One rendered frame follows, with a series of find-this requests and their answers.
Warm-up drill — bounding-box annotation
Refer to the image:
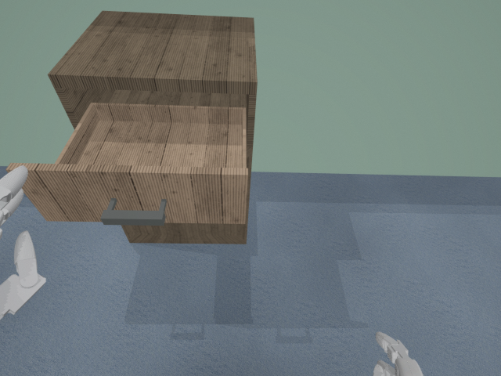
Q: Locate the right robot hand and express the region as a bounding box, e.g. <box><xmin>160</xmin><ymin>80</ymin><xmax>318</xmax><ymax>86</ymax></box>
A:
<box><xmin>373</xmin><ymin>332</ymin><xmax>424</xmax><ymax>376</ymax></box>

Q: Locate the handle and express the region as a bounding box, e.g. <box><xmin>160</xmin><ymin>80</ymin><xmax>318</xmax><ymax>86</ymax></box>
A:
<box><xmin>100</xmin><ymin>198</ymin><xmax>167</xmax><ymax>226</ymax></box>

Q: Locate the drawer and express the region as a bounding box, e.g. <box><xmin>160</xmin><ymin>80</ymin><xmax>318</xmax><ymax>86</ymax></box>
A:
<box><xmin>6</xmin><ymin>103</ymin><xmax>248</xmax><ymax>224</ymax></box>

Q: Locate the left robot hand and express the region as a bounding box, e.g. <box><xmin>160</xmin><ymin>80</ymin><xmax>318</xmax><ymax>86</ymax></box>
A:
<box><xmin>0</xmin><ymin>165</ymin><xmax>46</xmax><ymax>320</ymax></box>

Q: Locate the cabinet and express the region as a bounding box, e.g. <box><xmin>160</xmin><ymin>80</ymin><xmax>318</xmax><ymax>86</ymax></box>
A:
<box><xmin>48</xmin><ymin>11</ymin><xmax>258</xmax><ymax>244</ymax></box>

